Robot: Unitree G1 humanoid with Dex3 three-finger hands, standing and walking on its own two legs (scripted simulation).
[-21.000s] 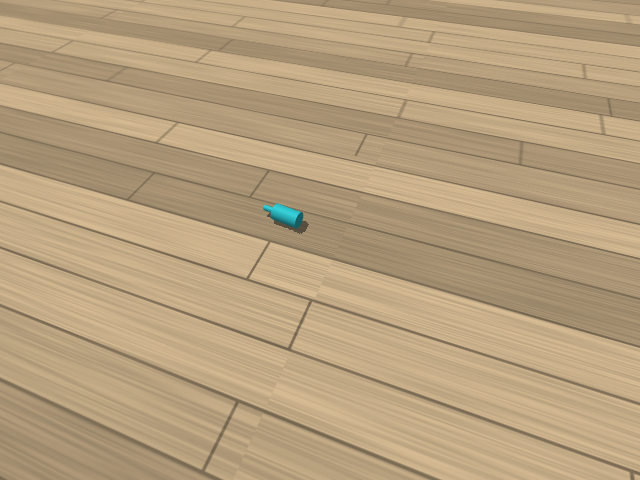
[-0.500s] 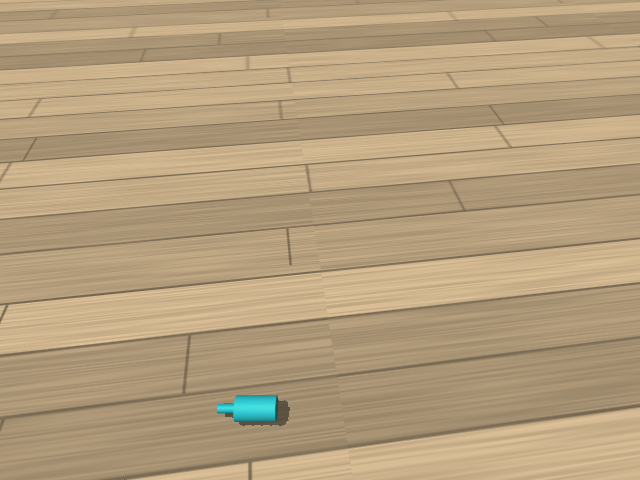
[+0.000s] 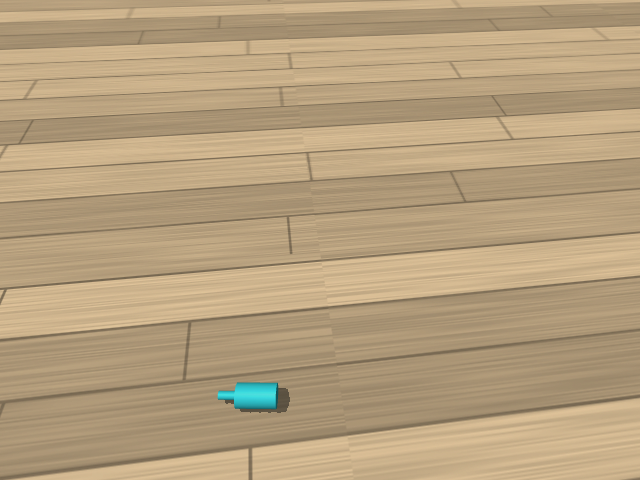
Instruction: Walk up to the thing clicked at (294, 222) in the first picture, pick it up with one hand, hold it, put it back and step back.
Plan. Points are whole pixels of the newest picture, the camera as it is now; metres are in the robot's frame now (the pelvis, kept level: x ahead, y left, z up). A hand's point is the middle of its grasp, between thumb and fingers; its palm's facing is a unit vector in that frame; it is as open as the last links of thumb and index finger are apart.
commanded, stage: walk up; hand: left
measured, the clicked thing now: (247, 395) +0.45 +0.24 -0.74
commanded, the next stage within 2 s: none
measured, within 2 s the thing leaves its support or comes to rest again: neither
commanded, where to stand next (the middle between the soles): +0.06 -0.02 m, yaw -1 degrees
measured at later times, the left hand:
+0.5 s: hand out of the picture +0.10 +0.24 -0.15, palm faces +0.01 -0.95 -0.32, open 7.4 cm
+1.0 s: hand out of the picture +0.11 +0.24 -0.14, palm faces -0.01 -0.93 -0.36, open 7.4 cm
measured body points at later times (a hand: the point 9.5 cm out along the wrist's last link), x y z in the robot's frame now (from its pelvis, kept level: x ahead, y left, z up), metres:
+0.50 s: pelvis +0.01 -0.01 +0.01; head +0.02 -0.01 +0.46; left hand +0.10 +0.29 -0.12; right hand +0.08 -0.31 -0.13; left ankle -0.01 +0.11 -0.74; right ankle +0.03 -0.14 -0.74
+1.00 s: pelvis +0.03 -0.01 +0.01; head +0.03 -0.02 +0.46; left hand +0.11 +0.29 -0.12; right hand +0.11 -0.32 -0.12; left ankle -0.01 +0.11 -0.74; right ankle +0.03 -0.14 -0.74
